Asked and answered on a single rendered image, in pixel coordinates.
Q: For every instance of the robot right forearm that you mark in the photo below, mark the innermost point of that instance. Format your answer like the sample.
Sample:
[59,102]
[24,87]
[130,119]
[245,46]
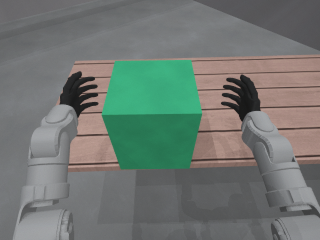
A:
[284,182]

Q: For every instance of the robot left upper arm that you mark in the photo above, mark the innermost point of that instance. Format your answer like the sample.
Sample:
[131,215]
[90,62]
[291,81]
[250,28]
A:
[54,224]

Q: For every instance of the robot left forearm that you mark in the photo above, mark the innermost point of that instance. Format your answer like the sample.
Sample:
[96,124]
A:
[48,160]

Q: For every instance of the robot right upper arm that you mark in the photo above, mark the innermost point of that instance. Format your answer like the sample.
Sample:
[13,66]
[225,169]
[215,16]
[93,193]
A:
[304,227]

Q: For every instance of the right robot hand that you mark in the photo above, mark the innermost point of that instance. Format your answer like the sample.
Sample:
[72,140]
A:
[248,100]

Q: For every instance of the table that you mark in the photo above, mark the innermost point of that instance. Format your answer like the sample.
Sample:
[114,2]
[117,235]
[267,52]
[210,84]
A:
[288,88]

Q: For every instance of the left robot hand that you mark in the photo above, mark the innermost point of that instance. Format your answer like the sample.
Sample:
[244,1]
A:
[72,91]

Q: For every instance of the carton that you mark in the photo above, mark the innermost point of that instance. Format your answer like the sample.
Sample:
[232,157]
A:
[152,113]

